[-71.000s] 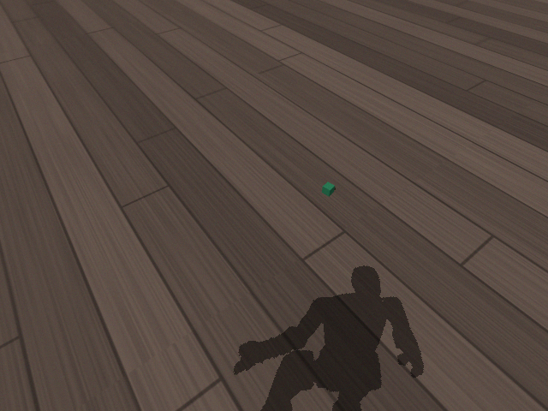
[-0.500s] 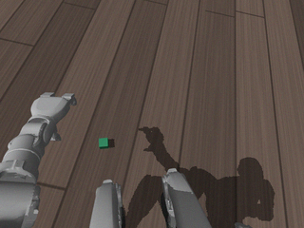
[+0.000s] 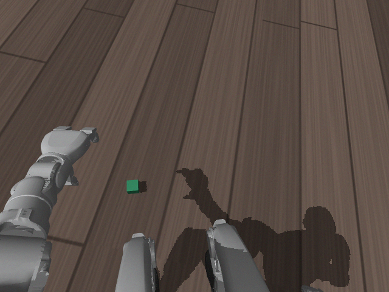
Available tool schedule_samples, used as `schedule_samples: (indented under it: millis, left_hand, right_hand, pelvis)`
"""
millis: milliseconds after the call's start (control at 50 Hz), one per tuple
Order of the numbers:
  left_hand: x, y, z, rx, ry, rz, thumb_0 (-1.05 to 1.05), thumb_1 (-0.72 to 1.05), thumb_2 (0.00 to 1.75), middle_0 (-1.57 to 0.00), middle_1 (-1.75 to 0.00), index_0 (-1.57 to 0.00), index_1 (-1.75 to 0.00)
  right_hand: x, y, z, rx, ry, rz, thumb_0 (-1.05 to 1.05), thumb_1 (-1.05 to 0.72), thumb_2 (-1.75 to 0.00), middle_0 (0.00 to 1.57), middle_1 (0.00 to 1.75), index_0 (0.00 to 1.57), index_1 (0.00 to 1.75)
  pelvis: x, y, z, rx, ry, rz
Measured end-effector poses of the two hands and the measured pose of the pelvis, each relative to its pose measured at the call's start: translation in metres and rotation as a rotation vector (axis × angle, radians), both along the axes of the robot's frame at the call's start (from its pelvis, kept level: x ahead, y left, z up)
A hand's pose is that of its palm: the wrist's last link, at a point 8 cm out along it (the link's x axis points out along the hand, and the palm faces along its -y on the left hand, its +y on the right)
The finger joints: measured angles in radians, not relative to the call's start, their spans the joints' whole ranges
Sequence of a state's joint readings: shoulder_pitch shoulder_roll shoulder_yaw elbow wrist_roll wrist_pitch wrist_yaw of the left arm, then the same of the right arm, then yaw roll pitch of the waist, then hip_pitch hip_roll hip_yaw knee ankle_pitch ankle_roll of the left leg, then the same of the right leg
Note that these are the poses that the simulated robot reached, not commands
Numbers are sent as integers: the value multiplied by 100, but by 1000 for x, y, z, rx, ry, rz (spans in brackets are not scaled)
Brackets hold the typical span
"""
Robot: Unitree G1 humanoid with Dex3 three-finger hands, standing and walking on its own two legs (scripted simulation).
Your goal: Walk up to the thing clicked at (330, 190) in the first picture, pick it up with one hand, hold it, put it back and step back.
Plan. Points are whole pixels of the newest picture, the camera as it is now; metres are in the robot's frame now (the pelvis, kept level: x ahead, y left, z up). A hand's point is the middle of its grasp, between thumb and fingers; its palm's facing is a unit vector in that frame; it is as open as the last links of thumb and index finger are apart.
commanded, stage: go down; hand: left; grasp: from above
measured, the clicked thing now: (133, 186) +0.49 +0.16 -0.56
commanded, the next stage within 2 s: withdraw in 0.26 s
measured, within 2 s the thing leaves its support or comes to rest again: neither
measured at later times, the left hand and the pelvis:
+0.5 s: hand (73, 164) +0.42 +0.23 -0.09, palm faces -0.48 +0.04 -0.88, open 12.4 cm; pelvis +0.00 +0.00 +0.01, yaw +0 degrees
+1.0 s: hand (119, 180) +0.45 +0.17 -0.34, palm faces -0.47 +0.03 -0.88, open 14.1 cm; pelvis -0.04 -0.01 -0.17, yaw -1 degrees
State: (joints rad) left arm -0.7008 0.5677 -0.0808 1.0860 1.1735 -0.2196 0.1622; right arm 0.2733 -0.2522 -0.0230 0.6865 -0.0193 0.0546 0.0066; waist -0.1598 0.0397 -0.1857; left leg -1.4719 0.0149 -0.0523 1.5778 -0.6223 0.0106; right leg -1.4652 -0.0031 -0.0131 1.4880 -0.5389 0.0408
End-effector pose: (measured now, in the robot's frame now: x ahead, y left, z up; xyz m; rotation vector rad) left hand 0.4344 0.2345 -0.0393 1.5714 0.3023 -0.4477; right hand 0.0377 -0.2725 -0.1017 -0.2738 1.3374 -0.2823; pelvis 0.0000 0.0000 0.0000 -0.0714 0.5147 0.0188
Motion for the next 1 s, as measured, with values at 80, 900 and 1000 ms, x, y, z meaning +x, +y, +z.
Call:
schedule_samples:
  millis: [80,900,1000]
  left_hand:
    - [2,-1,-7,3,-26,-20,0,-15,70,-36,-71,-38,-70]
    - [18,-53,-199,-2,-37,47,0,-53,97,-10,-104,-11,-103]
    - [26,-61,-241,-17,9,19,0,-54,99,-9,-105,-10,-104]
  right_hand:
    - [0,-1,-9,0,11,10,0,-92,-90,20,30,20,30]
    - [-28,-5,-138,17,71,66,0,-92,-91,20,30,20,30]
    - [-53,2,-176,44,122,35,0,-93,-91,20,30,20,30]
  pelvis:
    - [-2,0,-9,0,9,-1]
    - [-32,-8,-136,-3,146,-11]
    - [-37,-11,-173,-8,144,-15]
